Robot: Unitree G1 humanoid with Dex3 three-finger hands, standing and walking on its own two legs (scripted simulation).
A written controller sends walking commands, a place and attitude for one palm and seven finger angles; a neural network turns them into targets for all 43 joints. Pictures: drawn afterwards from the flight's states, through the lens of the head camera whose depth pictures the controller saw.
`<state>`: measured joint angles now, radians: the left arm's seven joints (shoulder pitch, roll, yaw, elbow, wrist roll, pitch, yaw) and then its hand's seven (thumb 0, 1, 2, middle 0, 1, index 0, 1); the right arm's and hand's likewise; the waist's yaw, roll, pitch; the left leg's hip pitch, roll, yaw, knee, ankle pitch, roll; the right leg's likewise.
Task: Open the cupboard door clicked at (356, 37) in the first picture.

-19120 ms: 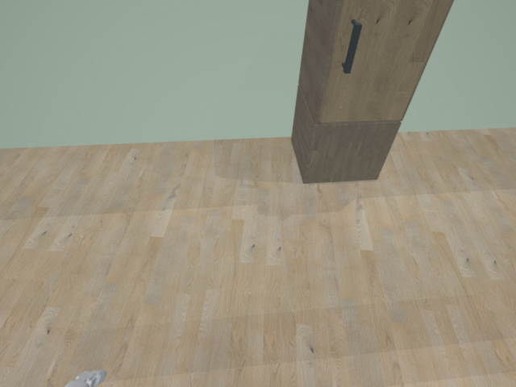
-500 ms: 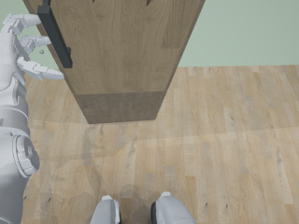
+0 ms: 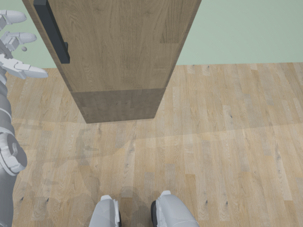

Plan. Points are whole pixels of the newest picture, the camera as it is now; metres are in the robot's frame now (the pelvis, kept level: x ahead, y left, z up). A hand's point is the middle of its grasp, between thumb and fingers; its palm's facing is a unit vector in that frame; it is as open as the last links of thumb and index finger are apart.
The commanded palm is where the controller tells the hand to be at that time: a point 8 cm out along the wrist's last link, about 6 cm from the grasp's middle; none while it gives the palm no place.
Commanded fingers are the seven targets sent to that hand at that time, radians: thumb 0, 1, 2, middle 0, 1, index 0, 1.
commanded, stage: move the hooked fingers beside the handle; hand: left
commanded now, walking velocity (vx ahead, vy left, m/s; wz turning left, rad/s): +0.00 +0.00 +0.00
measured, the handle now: (55, 29) +0.59 +0.19 +0.08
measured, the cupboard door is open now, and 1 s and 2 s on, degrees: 0 0 0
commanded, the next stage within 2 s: slide the fingers in behind the handle in 0.94 s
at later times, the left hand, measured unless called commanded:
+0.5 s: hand (28, 44) +0.54 +0.24 +0.08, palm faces +0.03 -1.00 -0.01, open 14.0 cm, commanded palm +0.52 +0.27 +0.08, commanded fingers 0.00 -0.50 0.30 -0.30 -1.20 -0.30 -1.20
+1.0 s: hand (21, 48) +0.52 +0.26 +0.08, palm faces +0.05 -1.00 -0.02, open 14.0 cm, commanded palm +0.51 +0.28 +0.08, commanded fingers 0.00 -0.50 0.30 -0.30 -1.20 -0.30 -1.20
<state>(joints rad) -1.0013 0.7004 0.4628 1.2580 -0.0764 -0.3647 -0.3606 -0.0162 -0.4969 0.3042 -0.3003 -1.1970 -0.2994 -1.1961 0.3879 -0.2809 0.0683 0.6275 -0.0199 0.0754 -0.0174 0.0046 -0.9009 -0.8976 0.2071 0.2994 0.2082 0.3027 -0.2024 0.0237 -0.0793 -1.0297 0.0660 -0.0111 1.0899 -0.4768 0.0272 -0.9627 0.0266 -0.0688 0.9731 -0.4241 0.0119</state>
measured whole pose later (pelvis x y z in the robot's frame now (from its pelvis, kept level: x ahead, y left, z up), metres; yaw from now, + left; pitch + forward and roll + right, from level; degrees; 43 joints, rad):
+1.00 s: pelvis +0.01 +0.00 +0.00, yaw +0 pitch +24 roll -5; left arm -0.96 0.71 0.49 1.21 -0.08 -0.35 -0.38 -0.02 -0.50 0.30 -0.30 -1.20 -0.30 -1.20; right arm 0.39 -0.29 0.06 0.61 -0.02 0.08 -0.02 0.00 -0.90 -0.90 0.21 0.30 0.21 0.30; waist -0.20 0.02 -0.09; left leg -1.02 0.07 -0.01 1.08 -0.49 0.02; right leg -0.95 0.04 -0.07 0.96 -0.43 0.01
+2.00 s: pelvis +0.01 -0.01 +0.00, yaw +0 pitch +24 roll -4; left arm -1.00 0.55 0.40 1.20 -0.04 -0.37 -0.19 -0.02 -0.50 0.30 -0.30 -1.20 -0.30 -1.20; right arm 0.41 -0.27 0.05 0.63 -0.04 0.06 0.01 0.00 -0.90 -0.90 0.21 0.30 0.21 0.30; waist -0.20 0.04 -0.10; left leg -1.03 0.06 -0.01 1.08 -0.49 0.02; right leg -0.97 0.03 -0.06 0.99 -0.44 0.00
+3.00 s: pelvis +0.00 -0.01 +0.00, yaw +0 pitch +24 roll -4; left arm -1.01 0.51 0.37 1.24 -0.05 -0.39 -0.16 -0.01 -0.20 0.43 -0.32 -1.23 -0.31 -1.23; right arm 0.40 -0.27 0.04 0.65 -0.04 0.05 0.01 0.01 -0.90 -0.90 0.21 0.30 0.21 0.30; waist -0.20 0.04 -0.10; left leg -1.02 0.06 -0.01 1.08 -0.47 0.01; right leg -0.97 0.02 -0.06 1.00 -0.44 0.00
